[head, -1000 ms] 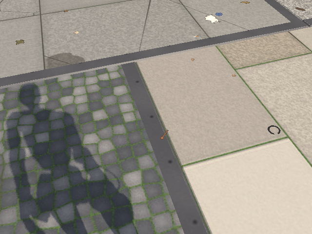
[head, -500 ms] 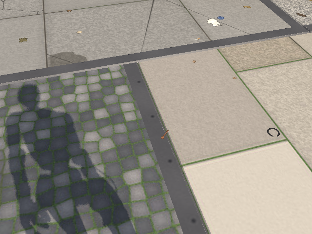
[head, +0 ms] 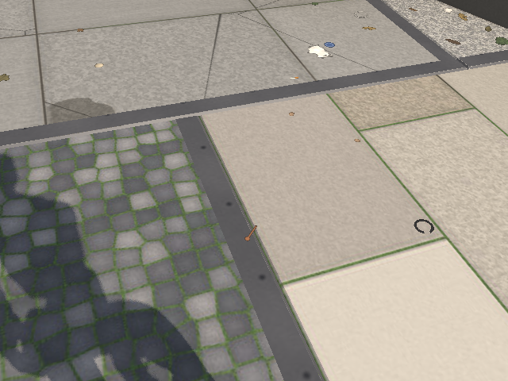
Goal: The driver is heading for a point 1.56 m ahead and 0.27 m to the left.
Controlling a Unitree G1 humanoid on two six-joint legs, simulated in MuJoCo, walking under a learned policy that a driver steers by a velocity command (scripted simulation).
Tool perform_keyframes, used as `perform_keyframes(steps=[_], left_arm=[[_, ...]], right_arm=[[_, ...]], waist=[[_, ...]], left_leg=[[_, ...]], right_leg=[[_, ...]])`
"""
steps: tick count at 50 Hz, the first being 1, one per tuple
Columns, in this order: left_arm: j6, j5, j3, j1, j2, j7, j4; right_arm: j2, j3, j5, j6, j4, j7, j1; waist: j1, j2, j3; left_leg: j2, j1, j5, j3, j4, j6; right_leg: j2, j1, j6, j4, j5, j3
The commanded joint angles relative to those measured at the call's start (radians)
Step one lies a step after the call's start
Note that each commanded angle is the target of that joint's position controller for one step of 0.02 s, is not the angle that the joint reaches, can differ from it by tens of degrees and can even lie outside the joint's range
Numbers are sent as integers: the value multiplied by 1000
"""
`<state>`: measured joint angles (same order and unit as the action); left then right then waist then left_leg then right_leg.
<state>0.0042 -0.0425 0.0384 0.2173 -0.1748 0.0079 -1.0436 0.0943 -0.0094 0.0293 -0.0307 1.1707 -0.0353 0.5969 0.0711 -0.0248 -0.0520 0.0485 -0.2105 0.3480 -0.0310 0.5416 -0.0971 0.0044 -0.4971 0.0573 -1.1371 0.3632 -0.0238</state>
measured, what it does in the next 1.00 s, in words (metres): climbs: right foot 0.05 m higher, then left foot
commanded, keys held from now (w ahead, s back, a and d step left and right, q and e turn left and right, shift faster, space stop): w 0.64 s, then w+q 0.36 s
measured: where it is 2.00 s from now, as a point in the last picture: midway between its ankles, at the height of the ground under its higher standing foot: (203, 234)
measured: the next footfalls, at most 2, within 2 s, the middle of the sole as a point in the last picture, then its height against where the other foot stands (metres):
right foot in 0.42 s outside the picture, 0.05 m higher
left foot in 0.98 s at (230, 339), level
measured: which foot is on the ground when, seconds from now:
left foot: down 0.00-0.44, up 0.46-0.96, down 0.98-1.00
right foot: up 0.00-0.40, down 0.42-0.98, up 1.00-1.00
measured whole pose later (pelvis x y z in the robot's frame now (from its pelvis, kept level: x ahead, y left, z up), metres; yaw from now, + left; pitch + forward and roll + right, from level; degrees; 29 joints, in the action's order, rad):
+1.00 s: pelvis +0.56 -0.04 +0.03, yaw +9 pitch +1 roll +1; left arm -0.08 -0.01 0.03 0.47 -0.16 -0.04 -1.04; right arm 0.18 -0.04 0.03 -0.06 0.87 0.02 0.10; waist 0.00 0.00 0.06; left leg 0.10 -0.41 0.16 -0.14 0.55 -0.20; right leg 0.02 -0.02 0.04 -0.80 0.41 -0.20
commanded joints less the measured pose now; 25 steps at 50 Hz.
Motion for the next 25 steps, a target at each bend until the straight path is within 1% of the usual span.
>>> perform_keyframes(steps=[1, 2, 3, 4, 5, 8, 10, 12, 13, 14, 15, 16, 17, 18, 19, 20, 21, 22, 23, 24, 25], left_arm=[[-29, -6, 8, -34, -37, 26, 67], [-29, -4, 7, -21, -22, 30, 63], [-27, -1, 4, -24, -11, 30, 69], [-25, 0, 4, -47, -10, 29, 82], [-22, -3, 4, -80, -10, 27, 99], [-22, -11, 2, -202, -9, 24, 161], [-26, -9, -2, -274, -13, 26, 209], [-28, -6, -13, -339, -8, 30, 264], [-30, 1, -17, -358, -11, 33, 286], [-29, 10, -30, -369, 2, 40, 301], [-26, 20, -38, -387, 17, 43, 314], [-22, 25, -40, -376, 20, 40, 316], [-21, 23, -35, -313, 12, 30, 305], [-22, 22, -27, -243, -7, 16, 288], [-31, 29, -12, -132, -36, 2, 258], [-46, 43, 4, 29, -61, -6, 213], [-58, 42, 25, 169, -109, -12, 167], [-66, 9, 59, 269, -226, -11, 144], [-53, 23, 69, 241, -250, 1, 119], [-62, 32, 57, 84, -214, 10, 135], [-72, 32, 39, 42, -121, 12, 124]], right_arm=[[117, -15, -2, -51, -46, 3, 5], [106, -14, -5, -57, -31, 3, 40], [105, -14, -6, -61, -19, 4, 74], [97, -12, -7, -63, -10, 6, 101], [89, -10, -7, -64, -4, 7, 125], [89, -6, -1, -72, 10, 4, 188], [91, -4, 2, -79, 10, 0, 199], [88, 1, 0, -79, 7, -5, 180], [92, 2, 0, -79, 1, -8, 163], [92, 3, -6, -74, -20, -10, 116], [105, 2, -9, -70, -30, -11, 94], [125, 1, -13, -68, -35, -7, 83], [152, -1, -16, -70, -34, -1, 67], [164, -3, -20, -72, -33, 2, 75], [182, -9, -17, -72, -29, 3, 85], [222, -22, -19, -74, -31, 6, 65], [237, -31, -25, -83, -51, 16, 16], [127, -14, -47, -88, -102, 34, 71], [130, -32, -30, -94, -128, 50, 45], [137, -38, -11, -89, -170, 50, -6], [143, -42, -3, -84, -197, 46, -92]], waist=[[-75, 47, 241], [-69, 63, 208], [-61, 97, 190], [-52, 109, 182], [-39, 109, 181], [0, 119, 182], [11, 120, 187], [4, 124, 200], [-2, 129, 208], [-14, 108, 217], [-14, 120, 227], [-18, 140, 221], [-52, 178, 193], [-83, 196, 144], [-133, 198, 75], [-209, 219, 1], [-278, 210, -79], [-246, 13, -219], [-199, -165, -238], [-102, -89, -87], [-96, 17, 17]], left_leg=[[-272, -38, 287, 452, -479, -78], [-241, 28, 186, 389, -453, -66], [-230, 87, 131, 361, -432, -72], [-228, 138, 96, 343, -423, -81], [-234, 183, 68, 335, -418, -94], [-267, 315, -38, 340, -404, -137], [-278, 359, -139, 323, -402, -154], [-264, 339, -253, 278, -411, -140], [-260, 323, -315, 248, -425, -133], [-251, 242, -357, 204, -460, -121], [-247, 187, -412, 183, -500, -119], [-242, 164, -519, 153, -514, -122], [-247, 174, -786, 108, -458, -115], [-257, 211, -1132, 75, -343, -105], [-265, 265, -1358, 63, -179, -88], [-266, 269, -1387, 55, 16, -66], [-239, 168, -1199, 43, 239, -39], [-103, -111, -671, 18, 621, -2], [49, -314, -29, 103, 934, 2], [-30, -400, -96, 162, 1033, -10], [-61, -419, -121, 110, 1059, -16]], right_leg=[[-42, -256, -29, -118, -159, 2], [-36, -273, -25, -129, -187, -11], [-32, -313, -20, -151, -190, -23], [-35, -360, -18, -166, -188, -29], [-40, -413, -19, -181, -183, -36], [-57, -596, -26, -263, -134, -56], [-70, -681, -28, -290, -93, -70], [-79, -673, -25, -228, -71, -90], [-83, -646, -19, -166, -74, -96], [-80, -523, -10, -15, -89, -109], [-61, -404, 4, 101, -107, -128], [-28, -297, 26, 176, -95, -175], [14, -181, 62, 198, -51, -213], [55, -77, 91, 212, -32, -231], [92, 22, 110, 247, -22, -223], [101, 173, 124, 343, -53, -181], [42, 383, 140, 447, -68, -61], [-243, 629, 222, 628, 291, 426], [-382, 644, 276, 935, 239, 948], [-380, 499, 263, 932, 236, 842], [-358, 368, 245, 915, 163, 662]])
